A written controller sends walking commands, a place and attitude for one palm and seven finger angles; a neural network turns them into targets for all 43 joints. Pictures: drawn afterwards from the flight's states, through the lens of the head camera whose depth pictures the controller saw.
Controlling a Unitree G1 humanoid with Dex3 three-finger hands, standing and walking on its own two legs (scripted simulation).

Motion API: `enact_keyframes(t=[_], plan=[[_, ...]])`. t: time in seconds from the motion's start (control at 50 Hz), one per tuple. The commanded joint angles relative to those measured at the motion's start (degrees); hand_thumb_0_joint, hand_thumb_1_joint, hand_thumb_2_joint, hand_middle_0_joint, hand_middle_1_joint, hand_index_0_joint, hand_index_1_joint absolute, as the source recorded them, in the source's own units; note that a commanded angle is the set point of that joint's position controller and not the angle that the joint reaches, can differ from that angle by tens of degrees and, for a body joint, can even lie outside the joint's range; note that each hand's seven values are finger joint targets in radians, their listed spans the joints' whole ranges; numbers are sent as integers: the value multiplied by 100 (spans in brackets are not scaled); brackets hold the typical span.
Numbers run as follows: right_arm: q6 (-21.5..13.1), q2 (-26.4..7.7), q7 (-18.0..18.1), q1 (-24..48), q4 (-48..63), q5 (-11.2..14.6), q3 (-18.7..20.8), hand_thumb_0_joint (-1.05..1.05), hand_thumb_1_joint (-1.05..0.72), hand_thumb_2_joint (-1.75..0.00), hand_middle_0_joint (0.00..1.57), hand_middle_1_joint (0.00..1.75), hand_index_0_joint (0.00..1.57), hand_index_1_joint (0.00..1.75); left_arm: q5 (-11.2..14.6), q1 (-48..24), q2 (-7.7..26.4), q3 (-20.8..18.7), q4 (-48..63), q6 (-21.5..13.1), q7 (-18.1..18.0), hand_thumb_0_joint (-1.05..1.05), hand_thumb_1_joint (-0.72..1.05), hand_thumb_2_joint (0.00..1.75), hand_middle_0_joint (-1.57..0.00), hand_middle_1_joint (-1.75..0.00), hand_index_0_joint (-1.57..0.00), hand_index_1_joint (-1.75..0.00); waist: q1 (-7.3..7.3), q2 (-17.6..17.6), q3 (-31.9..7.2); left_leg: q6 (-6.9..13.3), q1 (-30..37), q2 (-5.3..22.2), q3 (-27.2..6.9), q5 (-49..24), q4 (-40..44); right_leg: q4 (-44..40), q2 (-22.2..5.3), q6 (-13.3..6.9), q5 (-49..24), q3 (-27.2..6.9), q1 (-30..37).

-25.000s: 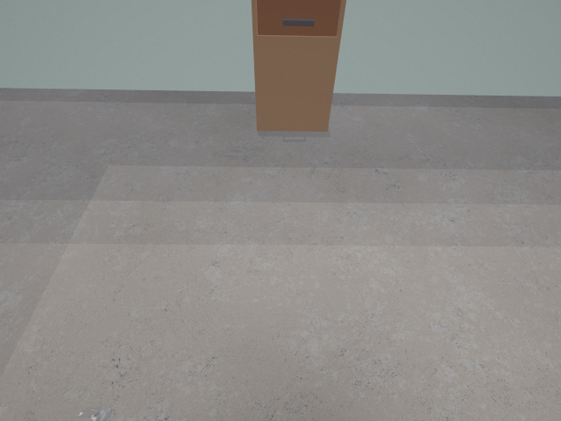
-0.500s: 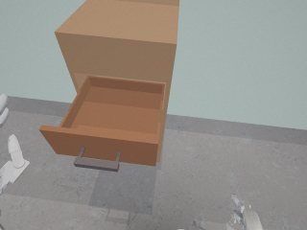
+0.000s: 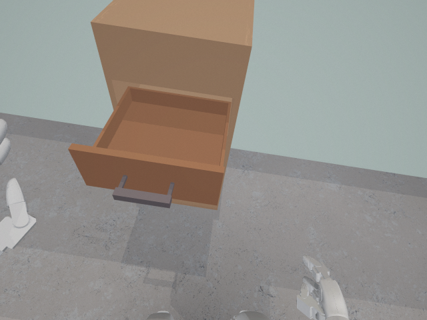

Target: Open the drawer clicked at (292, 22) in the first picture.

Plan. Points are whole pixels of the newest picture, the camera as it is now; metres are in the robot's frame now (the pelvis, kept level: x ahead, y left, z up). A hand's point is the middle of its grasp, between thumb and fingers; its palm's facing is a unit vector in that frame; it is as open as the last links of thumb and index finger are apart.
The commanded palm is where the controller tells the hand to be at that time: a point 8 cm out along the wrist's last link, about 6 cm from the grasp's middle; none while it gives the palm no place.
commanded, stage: stop stepping back and stand still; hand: left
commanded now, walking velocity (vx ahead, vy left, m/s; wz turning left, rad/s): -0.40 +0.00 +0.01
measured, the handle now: (145, 190) +0.43 +0.20 -0.11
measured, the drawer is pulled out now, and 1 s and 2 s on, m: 0.30 0.30 0.30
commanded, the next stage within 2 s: let the arm hang, fingers relaxed in 0.76 s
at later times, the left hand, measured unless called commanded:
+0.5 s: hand (42, 289) +0.12 +0.20 +0.17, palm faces +0.28 -0.83 -0.48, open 7.4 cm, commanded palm +0.06 +0.25 +0.19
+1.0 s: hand out of the picture +0.11 +0.22 -0.03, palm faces +0.09 -0.91 -0.41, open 7.4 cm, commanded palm none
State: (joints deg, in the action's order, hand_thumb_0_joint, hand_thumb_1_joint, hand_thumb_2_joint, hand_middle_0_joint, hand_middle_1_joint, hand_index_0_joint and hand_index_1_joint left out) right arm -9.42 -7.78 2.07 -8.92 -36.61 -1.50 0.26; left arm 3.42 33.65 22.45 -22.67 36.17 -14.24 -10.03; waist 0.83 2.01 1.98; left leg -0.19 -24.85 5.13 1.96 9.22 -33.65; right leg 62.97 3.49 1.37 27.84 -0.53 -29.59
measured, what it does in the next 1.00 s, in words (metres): steps on the spot: right foot, then left foot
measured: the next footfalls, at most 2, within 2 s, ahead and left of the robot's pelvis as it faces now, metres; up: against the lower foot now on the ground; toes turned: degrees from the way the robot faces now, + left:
right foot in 0.14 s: -0.05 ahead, -0.15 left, +0.00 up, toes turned -5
left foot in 0.34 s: +0.00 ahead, +0.07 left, +0.00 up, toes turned +0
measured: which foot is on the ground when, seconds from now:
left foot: down 0.00-0.14, up 0.16-0.32, down 0.34-1.00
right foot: up 0.00-0.12, down 0.14-1.00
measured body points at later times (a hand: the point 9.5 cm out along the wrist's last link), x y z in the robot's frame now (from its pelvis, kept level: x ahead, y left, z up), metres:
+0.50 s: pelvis -0.08 -0.02 +0.01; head -0.07 +0.00 +0.46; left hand +0.10 +0.25 +0.20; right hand +0.04 -0.29 -0.07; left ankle -0.03 +0.07 -0.73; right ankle -0.09 -0.15 -0.73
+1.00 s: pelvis -0.09 -0.02 +0.00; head -0.10 -0.03 +0.45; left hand +0.10 +0.26 +0.00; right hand +0.06 -0.27 -0.11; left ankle -0.03 +0.07 -0.73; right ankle -0.09 -0.15 -0.73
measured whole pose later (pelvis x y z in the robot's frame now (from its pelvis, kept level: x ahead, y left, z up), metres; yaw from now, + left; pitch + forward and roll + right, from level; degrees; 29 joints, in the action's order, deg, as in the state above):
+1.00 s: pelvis -0.09 -0.02 +0.00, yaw -1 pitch +0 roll -2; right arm -2.4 -15.0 -0.2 -7.9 -46.9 -1.0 -0.5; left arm -2.2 16.1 18.7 -6.2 -16.0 -0.6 -1.7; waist -0.1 -3.2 -1.7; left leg 1.8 -21.7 0.3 0.7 12.6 -34.0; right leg 31.7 -1.1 0.7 16.6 4.0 -15.3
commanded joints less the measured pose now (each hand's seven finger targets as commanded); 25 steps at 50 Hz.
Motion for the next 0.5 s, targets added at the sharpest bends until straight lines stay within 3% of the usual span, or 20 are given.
enact_keyframes(t=[0.0,0.04,0.06,0.08,0.1,0.12,0.14,0.16,0.18,0.2,0.22,0.26,0.28,0.32,0.34,0.36,0.38,0.42,0.46,0.48], plan=[[-354,-1066,-35,376,681,76,266,0,-90,-90,20,30,20,30,18,-593,675,-294,1428,-385,64,0,90,90,-20,-30,-20,-30,-136,-1565,-840,733,599,1418,-1051,-33,1421,-1506,-281,-11,181,99,793],[-334,-1084,-34,421,717,66,220,0,-90,-90,20,30,20,30,32,-499,733,-397,1255,-367,126,0,90,90,-20,-30,-20,-30,-86,-1568,-772,613,286,1311,-1010,851,1500,-2516,-238,-76,-94,200,1353],[-298,-1106,-43,383,776,88,216,0,-90,-90,20,30,20,30,31,-228,802,-520,1169,-384,166,0,90,90,-20,-30,-20,-30,-56,-1547,-770,456,151,1098,-736,1398,1331,-3193,-243,-113,-432,342,1717],[-245,-1103,-61,306,838,105,244,0,-90,-90,20,30,20,30,0,84,992,-722,1104,-396,199,0,90,90,-20,-30,-20,-30,-41,-1268,-835,292,125,726,-417,1746,978,-3824,-292,-168,-778,400,1922],[-175,-1009,-82,247,886,149,209,0,-90,-90,20,30,20,30,11,136,1012,-722,1125,-450,246,0,90,90,-20,-30,-20,-30,-85,-632,-774,46,259,221,95,1980,142,-4503,-666,-329,-855,178,1636],[-93,-888,-74,223,938,190,207,0,-90,-90,20,30,20,30,0,93,1354,-1000,1189,-502,212,0,90,90,-20,-30,-20,-30,-104,478,-749,-162,105,-178,503,1900,-1323,-5006,-1611,-728,-851,-937,1281],[-81,-900,-24,67,1003,307,232,0,-90,-90,20,30,20,30,9,137,1220,-814,998,-434,191,0,90,90,-20,-30,-20,-30,-123,1387,-806,-150,-297,-621,148,1616,-2658,-5140,-2422,-1155,-1385,-2158,1057],[-33,-930,-11,134,1009,296,236,0,-90,-90,20,30,20,30,-37,177,1116,-826,1008,-329,158,0,90,90,-20,-30,-20,-30,-174,1332,-744,-109,-522,-535,-265,1589,-3157,-4784,-2384,-1304,-2514,-1841,1274],[34,-853,21,212,1024,285,170,0,-90,-90,20,30,20,30,-35,213,1166,-1000,1044,-301,96,0,90,90,-20,-30,-20,-30,-212,885,-895,-88,-445,-437,-364,1656,-3027,-4518,-2298,-1315,-2690,-1436,1328],[100,-727,95,275,1022,269,102,0,-90,-90,20,30,20,30,-56,426,982,-875,965,-270,53,0,90,90,-20,-30,-20,-30,-262,726,-705,-37,-339,-296,-453,1697,-2196,-4348,-2137,-1173,-3047,-969,1541],[146,-736,155,302,983,241,71,0,-90,-90,20,30,20,30,-132,561,968,-889,841,-277,-6,0,90,90,-20,-30,-20,-30,-297,547,-725,17,-66,-285,-232,1506,-1289,-4248,-1912,-947,-3045,-661,1664],[34,-865,222,193,923,217,84,0,-90,-90,20,30,20,30,-196,505,842,-686,816,-310,-38,0,90,90,-20,-30,-20,-30,-333,243,-665,104,693,-429,78,645,609,-4013,-1591,-626,-2712,-369,1755],[-74,-968,254,180,927,241,150,0,-90,-90,20,30,20,30,-188,462,841,-603,886,-319,-22,0,90,90,-20,-30,-20,-30,-312,44,-524,165,907,-207,1,56,1353,-3652,-1377,-460,-2931,-216,1934],[-247,-1259,239,147,1051,240,298,0,-90,-90,20,30,20,30,-185,279,924,-493,1251,-401,28,0,90,90,-20,-30,-20,-30,-135,-868,-835,406,1447,594,-846,-1598,1320,-3155,-801,-112,-2081,38,1806],[-264,-1193,214,78,987,273,302,0,-90,-90,20,30,20,30,-171,600,912,-513,960,-368,68,0,90,90,-20,-30,-20,-30,-149,-961,-910,412,1602,662,-932,-1370,1281,-3192,-661,-74,-1165,134,1534],[-265,-1064,217,122,964,205,226,0,-90,-90,20,30,20,30,-177,535,1032,-617,1268,-366,45,0,90,90,-20,-30,-20,-30,-196,-1533,-837,401,1282,652,-1241,-707,1615,-3019,-544,-36,-614,334,1481],[-273,-1061,243,198,952,164,204,0,-90,-90,20,30,20,30,-199,431,1094,-684,1469,-383,22,0,90,90,-20,-30,-20,-30,-168,-1892,-702,454,972,699,-1291,-248,1780,-2853,-534,-54,-488,318,1558],[-336,-1088,229,106,881,180,184,0,-90,-90,20,30,20,30,-212,510,1028,-678,1357,-380,-32,0,90,90,-20,-30,-20,-30,-175,-1293,-522,496,583,650,-1161,166,1695,-3263,-504,-66,-746,350,1866],[-333,-1130,203,124,849,248,182,0,-90,-90,20,30,20,30,-171,631,916,-647,1017,-342,-34,0,90,90,-20,-30,-20,-30,-202,-745,-490,378,227,385,-872,956,1471,-3871,-585,-76,-1274,257,2309],[-308,-1135,200,121,866,254,211,0,-90,-90,20,30,20,30,-155,653,958,-704,980,-344,-21,0,90,90,-20,-30,-20,-30,-216,-482,-535,299,184,232,-766,1403,1398,-4028,-665,-121,-1208,112,2321]])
